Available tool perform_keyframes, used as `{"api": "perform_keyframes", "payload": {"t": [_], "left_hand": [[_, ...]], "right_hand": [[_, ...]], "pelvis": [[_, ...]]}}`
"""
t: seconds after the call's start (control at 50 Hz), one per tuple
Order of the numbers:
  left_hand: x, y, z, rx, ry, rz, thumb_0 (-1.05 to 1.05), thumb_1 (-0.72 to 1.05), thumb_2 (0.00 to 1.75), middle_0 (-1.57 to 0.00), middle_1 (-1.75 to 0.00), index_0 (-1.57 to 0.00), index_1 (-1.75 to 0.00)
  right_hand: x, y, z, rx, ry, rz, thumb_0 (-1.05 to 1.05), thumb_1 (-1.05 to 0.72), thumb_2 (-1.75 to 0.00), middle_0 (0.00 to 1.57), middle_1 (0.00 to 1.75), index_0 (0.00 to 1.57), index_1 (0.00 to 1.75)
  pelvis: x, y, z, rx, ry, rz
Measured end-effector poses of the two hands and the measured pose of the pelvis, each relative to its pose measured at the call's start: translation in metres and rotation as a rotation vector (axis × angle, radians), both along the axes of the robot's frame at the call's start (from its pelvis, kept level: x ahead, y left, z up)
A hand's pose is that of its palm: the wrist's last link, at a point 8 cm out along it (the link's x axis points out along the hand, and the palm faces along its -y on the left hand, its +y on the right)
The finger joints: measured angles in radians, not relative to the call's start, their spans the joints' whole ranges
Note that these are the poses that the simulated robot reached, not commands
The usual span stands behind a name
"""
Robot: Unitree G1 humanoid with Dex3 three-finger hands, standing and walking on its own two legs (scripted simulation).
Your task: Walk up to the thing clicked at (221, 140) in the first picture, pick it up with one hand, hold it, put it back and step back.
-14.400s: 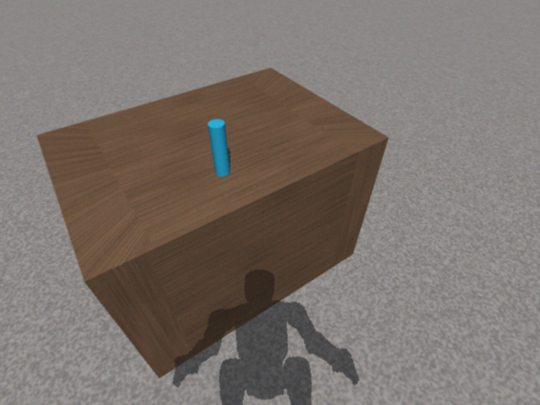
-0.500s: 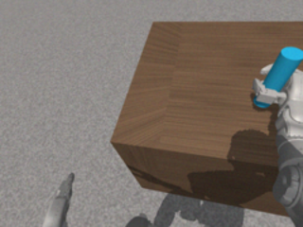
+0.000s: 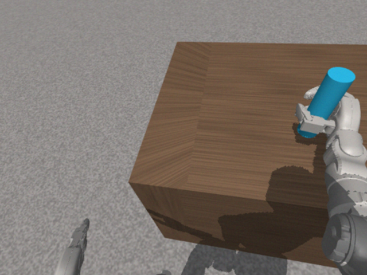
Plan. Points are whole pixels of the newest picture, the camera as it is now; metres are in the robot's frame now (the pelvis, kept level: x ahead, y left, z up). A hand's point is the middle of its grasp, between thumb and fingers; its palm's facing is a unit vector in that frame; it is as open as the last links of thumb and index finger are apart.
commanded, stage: lift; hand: right
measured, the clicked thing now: (321, 106) +0.49 -0.22 +0.11
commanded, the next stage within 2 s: hold in 1.24 s
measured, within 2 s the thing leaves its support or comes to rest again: neither
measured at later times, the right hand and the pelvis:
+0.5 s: hand (325, 114) +0.42 -0.18 +0.17, palm faces +0.16 +0.99 +0.00, open 5.8 cm; pelvis +0.01 +0.01 +0.03, yaw -1 degrees
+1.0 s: hand (335, 128) +0.35 -0.17 +0.20, palm faces +0.16 +0.99 +0.00, open 5.7 cm; pelvis -0.01 +0.02 +0.04, yaw -2 degrees
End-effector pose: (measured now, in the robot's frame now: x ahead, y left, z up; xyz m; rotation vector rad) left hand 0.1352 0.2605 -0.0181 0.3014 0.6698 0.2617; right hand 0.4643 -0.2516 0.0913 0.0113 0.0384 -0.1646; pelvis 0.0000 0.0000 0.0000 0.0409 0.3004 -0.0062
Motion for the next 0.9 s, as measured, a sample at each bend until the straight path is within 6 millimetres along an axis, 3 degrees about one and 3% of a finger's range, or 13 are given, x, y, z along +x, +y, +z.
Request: {"api": "perform_keyframes", "payload": {"t": [0.38, 0.66, 0.9], "left_hand": [[0.016, -0.002, 0.006, -0.082, -0.042, 0.011, -0.01, -0.54, 0.05, -0.05, -0.06, -0.06, -0.05], [0.012, 0.008, 0.003, -0.112, -0.049, 0.031, -0.01, -0.52, 0.04, -0.04, -0.06, -0.06, -0.05], [0.013, 0.007, 0.007, -0.128, -0.082, 0.021, -0.01, -0.53, 0.04, -0.04, -0.05, -0.05, -0.05]], "right_hand": [[-0.057, 0.010, 0.062, -0.022, -0.059, 0.002, -0.03, -0.09, -1.19, 0.91, 1.25, 0.95, 1.26], [-0.103, 0.025, 0.088, -0.017, -0.074, 0.005, -0.03, -0.08, -1.19, 0.93, 1.24, 0.96, 1.25], [-0.129, 0.034, 0.105, -0.020, -0.081, 0.008, -0.03, -0.08, -1.19, 0.93, 1.24, 0.96, 1.25]], "pelvis": [[0.008, 0.001, 0.026, -0.022, -0.143, -0.012], [0.001, 0.010, 0.037, -0.040, -0.236, -0.015], [-0.005, 0.014, 0.042, -0.045, -0.283, -0.018]]}}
